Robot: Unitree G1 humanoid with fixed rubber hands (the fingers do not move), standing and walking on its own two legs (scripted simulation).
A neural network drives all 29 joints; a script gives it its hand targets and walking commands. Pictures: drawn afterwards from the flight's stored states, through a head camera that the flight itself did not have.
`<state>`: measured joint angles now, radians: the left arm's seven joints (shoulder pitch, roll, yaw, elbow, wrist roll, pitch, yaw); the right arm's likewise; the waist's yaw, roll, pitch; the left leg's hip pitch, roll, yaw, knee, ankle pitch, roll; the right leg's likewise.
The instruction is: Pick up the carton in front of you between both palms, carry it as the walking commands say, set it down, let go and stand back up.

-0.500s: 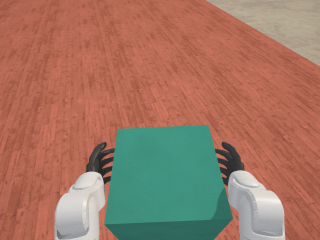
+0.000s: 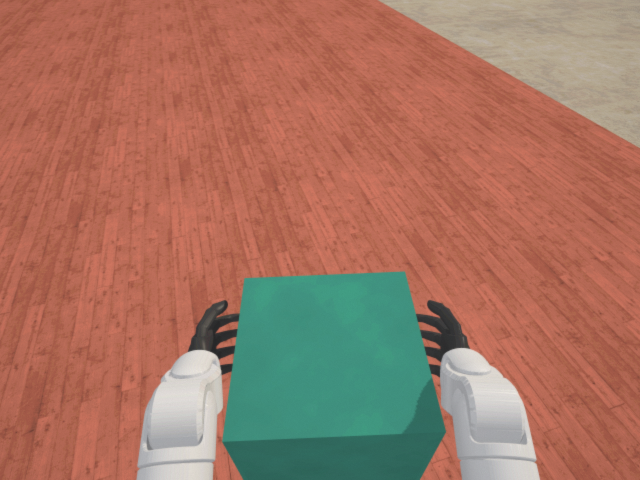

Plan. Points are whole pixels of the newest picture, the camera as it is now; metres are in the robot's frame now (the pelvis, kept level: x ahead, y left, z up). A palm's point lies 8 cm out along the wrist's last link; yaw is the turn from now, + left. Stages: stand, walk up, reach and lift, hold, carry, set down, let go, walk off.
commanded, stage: carry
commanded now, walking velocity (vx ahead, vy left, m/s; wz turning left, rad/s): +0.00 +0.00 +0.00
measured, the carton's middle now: (329, 391) +0.26 +0.00 -0.03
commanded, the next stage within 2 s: hold in 0.52 s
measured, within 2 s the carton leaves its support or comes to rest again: neither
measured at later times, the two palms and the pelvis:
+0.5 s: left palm (206, 366) +0.26 +0.15 +0.04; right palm (449, 364) +0.26 -0.15 +0.04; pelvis -0.02 +0.00 +0.00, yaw +0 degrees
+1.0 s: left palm (201, 399) +0.22 +0.15 +0.05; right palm (468, 407) +0.21 -0.15 +0.05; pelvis -0.07 +0.01 +0.00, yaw -2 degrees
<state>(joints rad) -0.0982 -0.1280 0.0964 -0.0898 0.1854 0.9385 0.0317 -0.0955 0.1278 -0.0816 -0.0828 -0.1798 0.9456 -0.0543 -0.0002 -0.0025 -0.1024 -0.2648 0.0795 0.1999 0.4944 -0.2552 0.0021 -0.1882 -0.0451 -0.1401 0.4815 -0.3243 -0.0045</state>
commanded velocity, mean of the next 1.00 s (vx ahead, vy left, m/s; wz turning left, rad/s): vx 0.00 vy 0.00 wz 0.00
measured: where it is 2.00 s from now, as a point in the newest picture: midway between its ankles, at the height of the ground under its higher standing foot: outside the picture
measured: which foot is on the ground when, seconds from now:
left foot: down 0.00-1.00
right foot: down 0.00-1.00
